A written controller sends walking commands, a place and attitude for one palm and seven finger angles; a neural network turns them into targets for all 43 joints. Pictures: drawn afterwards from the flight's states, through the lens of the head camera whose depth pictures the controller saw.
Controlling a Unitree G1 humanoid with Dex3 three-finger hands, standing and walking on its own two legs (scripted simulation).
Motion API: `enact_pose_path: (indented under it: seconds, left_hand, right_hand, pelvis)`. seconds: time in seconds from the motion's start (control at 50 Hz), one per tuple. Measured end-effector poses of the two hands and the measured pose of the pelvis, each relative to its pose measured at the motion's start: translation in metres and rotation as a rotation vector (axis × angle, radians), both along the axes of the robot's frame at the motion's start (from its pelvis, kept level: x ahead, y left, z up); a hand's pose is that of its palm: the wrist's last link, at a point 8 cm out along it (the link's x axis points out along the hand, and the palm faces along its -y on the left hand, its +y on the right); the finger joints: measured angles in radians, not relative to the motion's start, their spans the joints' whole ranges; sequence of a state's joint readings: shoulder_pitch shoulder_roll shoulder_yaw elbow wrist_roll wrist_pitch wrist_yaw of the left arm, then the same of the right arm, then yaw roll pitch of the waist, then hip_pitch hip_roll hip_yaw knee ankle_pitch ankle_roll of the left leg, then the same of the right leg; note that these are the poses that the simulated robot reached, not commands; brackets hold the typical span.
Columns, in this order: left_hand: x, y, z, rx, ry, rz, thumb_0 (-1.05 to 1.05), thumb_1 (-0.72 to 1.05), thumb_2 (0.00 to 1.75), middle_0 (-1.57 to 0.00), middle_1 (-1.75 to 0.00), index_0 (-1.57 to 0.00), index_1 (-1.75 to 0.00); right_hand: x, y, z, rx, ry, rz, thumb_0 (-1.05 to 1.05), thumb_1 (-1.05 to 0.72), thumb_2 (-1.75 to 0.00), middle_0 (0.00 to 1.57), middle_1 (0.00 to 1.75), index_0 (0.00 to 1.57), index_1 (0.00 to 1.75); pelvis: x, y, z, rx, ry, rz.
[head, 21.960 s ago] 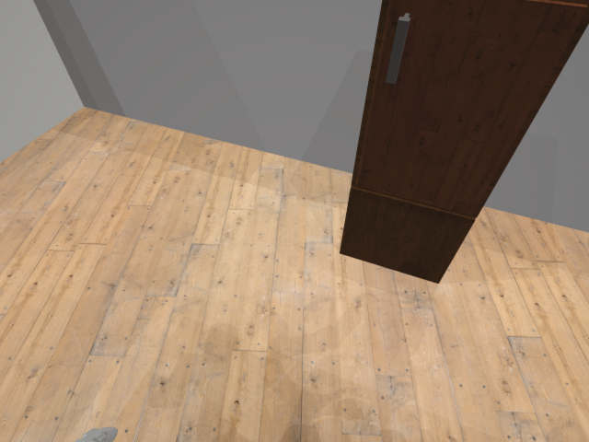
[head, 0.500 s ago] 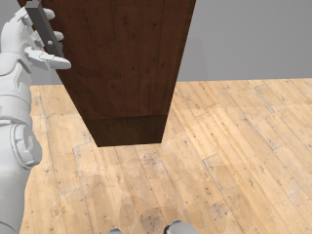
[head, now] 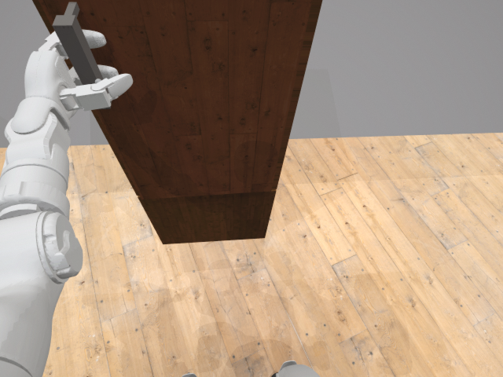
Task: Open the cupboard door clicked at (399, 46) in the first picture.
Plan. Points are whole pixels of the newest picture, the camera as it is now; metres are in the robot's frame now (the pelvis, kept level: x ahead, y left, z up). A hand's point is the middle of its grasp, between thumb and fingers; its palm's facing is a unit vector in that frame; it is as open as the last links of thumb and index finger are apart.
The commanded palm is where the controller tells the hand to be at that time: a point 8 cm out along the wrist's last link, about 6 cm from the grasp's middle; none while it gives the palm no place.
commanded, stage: close the thumb around the handle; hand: left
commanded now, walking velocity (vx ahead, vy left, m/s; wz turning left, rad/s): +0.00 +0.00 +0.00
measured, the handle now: (89, 59) +0.58 +0.19 +0.16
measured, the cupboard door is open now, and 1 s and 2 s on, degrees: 1 23 46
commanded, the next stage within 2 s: pull the door open along its arc in 0.28 s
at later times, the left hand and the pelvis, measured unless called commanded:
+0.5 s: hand (100, 83) +0.52 +0.17 +0.16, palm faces -0.02 -1.00 +0.00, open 5.7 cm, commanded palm +0.48 +0.22 +0.15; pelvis +0.00 -0.01 +0.00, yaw +0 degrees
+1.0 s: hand (122, 145) +0.40 +0.12 +0.16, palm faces +0.20 -0.97 +0.11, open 6.3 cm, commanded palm +0.35 +0.17 +0.15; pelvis +0.01 -0.01 +0.02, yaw +0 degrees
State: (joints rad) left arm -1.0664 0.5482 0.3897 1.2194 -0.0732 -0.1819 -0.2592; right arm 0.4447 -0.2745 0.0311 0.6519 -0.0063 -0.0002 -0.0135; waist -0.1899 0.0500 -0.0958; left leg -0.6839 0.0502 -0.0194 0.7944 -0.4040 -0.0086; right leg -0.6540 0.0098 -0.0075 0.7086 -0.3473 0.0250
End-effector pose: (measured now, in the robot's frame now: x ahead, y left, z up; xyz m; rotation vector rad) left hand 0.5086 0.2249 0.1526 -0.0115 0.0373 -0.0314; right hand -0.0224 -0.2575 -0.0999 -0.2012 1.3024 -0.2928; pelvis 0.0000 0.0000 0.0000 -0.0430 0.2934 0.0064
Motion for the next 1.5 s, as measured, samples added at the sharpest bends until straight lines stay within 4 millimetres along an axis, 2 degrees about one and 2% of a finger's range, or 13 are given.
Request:
enact_pose_path:
  seconds: [0.2,0.5,0.62,0.74,0.86,1.02,1.12,1.18,1.26,1.5]
  left_hand:
    - [-0.002,-0.003,0.004,0.012,-0.013,0.008,0.01,0.71,0.82,-0.38,-1.33,-0.39,-1.33]
    - [-0.007,-0.004,0.004,0.009,-0.009,0.006,0.01,0.72,0.80,-0.35,-1.35,-0.37,-1.35]
    - [-0.020,-0.006,0.003,0.006,-0.033,0.000,0.01,0.71,0.78,-0.35,-1.35,-0.37,-1.35]
    - [-0.048,-0.010,0.001,-0.003,-0.058,-0.017,0.01,0.70,0.74,-0.36,-1.35,-0.36,-1.35]
    - [-0.089,-0.021,0.000,-0.015,-0.070,-0.027,0.01,0.68,0.72,-0.36,-1.35,-0.36,-1.34]
    - [-0.144,-0.057,-0.001,-0.094,-0.061,0.279,0.02,0.65,0.74,-0.34,-1.35,-0.36,-1.29]
    - [-0.173,-0.084,0.004,-0.040,-0.033,0.419,0.02,0.67,0.77,-0.33,-1.32,-0.35,-1.30]
    - [-0.185,-0.096,0.006,-0.009,-0.021,0.442,0.02,0.68,0.78,-0.32,-1.31,-0.34,-1.31]
    - [-0.200,-0.108,0.007,-0.001,-0.015,0.432,0.02,0.68,0.77,-0.31,-1.32,-0.34,-1.32]
    - [-0.246,-0.154,0.007,0.021,-0.036,0.316,0.03,0.67,0.73,-0.33,-1.33,-0.33,-1.32]
  right_hand:
    - [0.002,-0.006,0.000,0.000,-0.002,0.001,0.00,-0.91,-0.90,0.20,0.30,0.20,0.30]
    - [0.002,-0.017,0.003,-0.019,-0.011,-0.008,0.00,-0.91,-0.90,0.20,0.30,0.20,0.30]
    - [0.008,-0.016,0.003,-0.005,-0.032,-0.015,0.00,-0.91,-0.90,0.20,0.30,0.20,0.30]
    - [0.035,-0.012,0.004,0.020,-0.119,-0.016,0.01,-0.91,-0.90,0.20,0.30,0.20,0.30]
    - [0.085,-0.007,0.010,0.043,-0.272,0.024,0.01,-0.91,-0.90,0.20,0.30,0.20,0.30]
    - [0.161,0.015,0.025,0.097,-0.465,0.157,0.01,-0.91,-0.90,0.20,0.29,0.20,0.30]
    - [0.193,0.030,0.035,0.121,-0.526,0.232,0.01,-0.91,-0.90,0.20,0.29,0.20,0.30]
    - [0.203,0.036,0.039,0.126,-0.539,0.259,0.01,-0.91,-0.90,0.20,0.30,0.20,0.30]
    - [0.206,0.038,0.041,0.130,-0.538,0.274,0.01,-0.91,-0.90,0.20,0.30,0.20,0.30]
    - [0.193,0.026,0.033,0.169,-0.498,0.253,0.01,-0.91,-0.90,0.20,0.30,0.20,0.30]
  pelvis:
    - [0.001,-0.004,0.001,0.005,-0.004,-0.001]
    - [0.000,-0.009,0.003,0.009,-0.016,-0.006]
    - [0.003,-0.008,0.006,0.012,-0.033,-0.019]
    - [0.009,-0.007,0.011,0.017,-0.076,-0.030]
    - [0.010,-0.006,0.015,0.021,-0.131,-0.029]
    - [0.005,-0.008,0.018,0.030,-0.188,-0.010]
    - [0.001,-0.013,0.020,0.037,-0.223,0.010]
    - [0.000,-0.017,0.021,0.040,-0.246,0.021]
    - [-0.001,-0.021,0.022,0.042,-0.274,0.031]
    - [-0.001,-0.030,0.023,0.044,-0.324,0.036]
